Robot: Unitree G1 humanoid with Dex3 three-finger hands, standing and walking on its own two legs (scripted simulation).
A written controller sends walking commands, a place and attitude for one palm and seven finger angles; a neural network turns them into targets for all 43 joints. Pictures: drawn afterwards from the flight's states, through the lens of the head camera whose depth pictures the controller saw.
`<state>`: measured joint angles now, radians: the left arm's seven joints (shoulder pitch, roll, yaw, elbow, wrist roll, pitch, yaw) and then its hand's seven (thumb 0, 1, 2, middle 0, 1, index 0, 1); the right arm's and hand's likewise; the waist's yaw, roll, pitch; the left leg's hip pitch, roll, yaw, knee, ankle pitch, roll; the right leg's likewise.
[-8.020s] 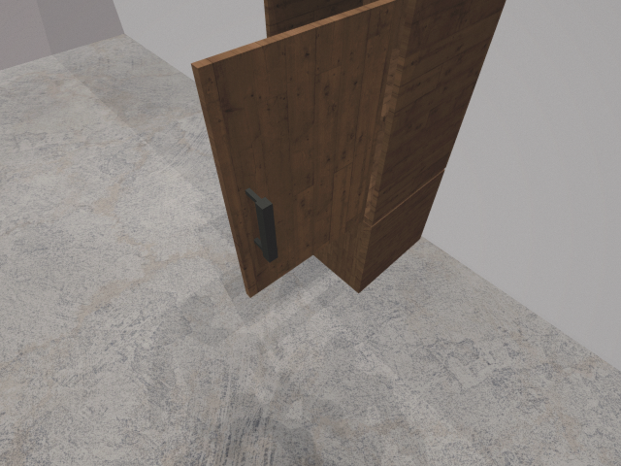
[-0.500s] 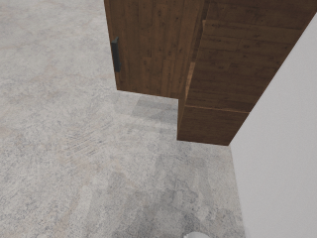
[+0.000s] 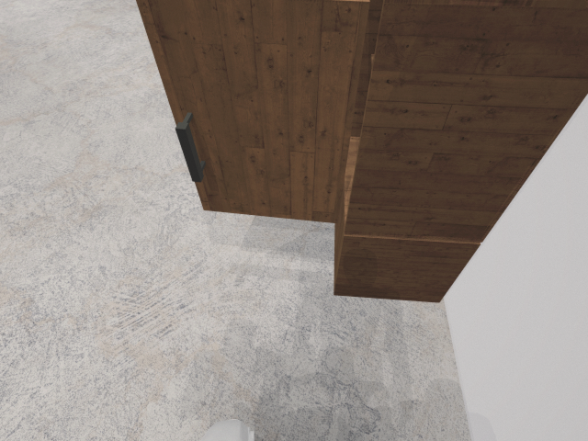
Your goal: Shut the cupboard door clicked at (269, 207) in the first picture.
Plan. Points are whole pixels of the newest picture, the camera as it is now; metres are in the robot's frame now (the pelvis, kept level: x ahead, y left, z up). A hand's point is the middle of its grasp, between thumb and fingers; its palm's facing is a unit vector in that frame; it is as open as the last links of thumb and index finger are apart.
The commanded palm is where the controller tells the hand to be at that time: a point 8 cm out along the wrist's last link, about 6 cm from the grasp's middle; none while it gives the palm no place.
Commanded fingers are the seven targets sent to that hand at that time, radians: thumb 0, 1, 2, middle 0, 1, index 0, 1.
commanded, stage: take the last steps up to it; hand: left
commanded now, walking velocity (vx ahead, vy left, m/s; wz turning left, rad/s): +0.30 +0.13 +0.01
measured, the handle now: (193, 148) +0.73 +0.27 -0.08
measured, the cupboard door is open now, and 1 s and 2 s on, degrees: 87 87 87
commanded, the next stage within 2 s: come to a stop and stand still in 0.42 s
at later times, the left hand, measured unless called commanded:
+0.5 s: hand (139, 403) +0.20 +0.27 -0.18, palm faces +0.03 -0.98 -0.18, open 7.4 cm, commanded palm none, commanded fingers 0.00 0.90 0.90 -0.20 -0.30 -0.20 -0.30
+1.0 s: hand (171, 325) +0.34 +0.25 -0.18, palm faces -0.04 -0.97 -0.22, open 7.4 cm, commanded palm none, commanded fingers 0.00 0.90 0.90 -0.20 -0.30 -0.20 -0.30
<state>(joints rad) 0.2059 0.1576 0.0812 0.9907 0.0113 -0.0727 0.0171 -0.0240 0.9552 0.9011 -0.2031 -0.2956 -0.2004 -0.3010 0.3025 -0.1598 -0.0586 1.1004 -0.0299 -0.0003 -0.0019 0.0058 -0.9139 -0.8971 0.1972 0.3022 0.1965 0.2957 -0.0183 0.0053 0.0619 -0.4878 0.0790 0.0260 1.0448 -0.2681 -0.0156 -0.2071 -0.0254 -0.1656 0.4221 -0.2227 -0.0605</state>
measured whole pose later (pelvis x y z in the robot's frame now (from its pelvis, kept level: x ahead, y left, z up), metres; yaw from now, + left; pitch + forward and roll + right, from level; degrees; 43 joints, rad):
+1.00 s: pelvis +0.24 +0.08 -0.01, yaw -4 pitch +0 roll +1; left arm 0.14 0.17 0.04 0.98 0.01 0.05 0.03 0.01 0.91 0.90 -0.20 -0.30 -0.20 -0.30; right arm 0.26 -0.14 -0.04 1.08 -0.02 0.04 -0.04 0.00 -0.91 -0.90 0.20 0.30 0.20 0.30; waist -0.01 -0.01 0.08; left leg -0.18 0.02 0.16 0.55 -0.37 0.02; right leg -0.31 -0.02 -0.08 0.61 -0.30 -0.04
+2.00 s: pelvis +0.22 +0.12 +0.00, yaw -3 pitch -2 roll +0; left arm 0.31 0.15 -0.02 1.09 0.01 -0.01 0.04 0.01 0.92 0.90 -0.20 -0.30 -0.20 -0.30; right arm 0.31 -0.13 0.02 1.13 -0.01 -0.02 -0.02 0.00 -0.91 -0.90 0.20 0.30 0.20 0.30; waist -0.01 -0.02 0.03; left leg -0.13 -0.04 0.12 0.42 -0.27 0.08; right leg -0.22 -0.05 -0.06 0.43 -0.17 0.02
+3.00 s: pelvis +0.24 +0.15 -0.01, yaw -4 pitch -2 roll -1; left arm 0.32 0.13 -0.01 1.10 0.01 0.01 0.04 0.01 0.91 0.90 -0.20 -0.29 -0.19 -0.30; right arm 0.32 -0.11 0.02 1.16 -0.01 -0.03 -0.04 0.00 -0.91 -0.90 0.20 0.30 0.20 0.30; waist 0.00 -0.04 0.05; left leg -0.07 -0.08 0.14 0.39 -0.30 0.12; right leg -0.18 -0.08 -0.03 0.43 -0.21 0.05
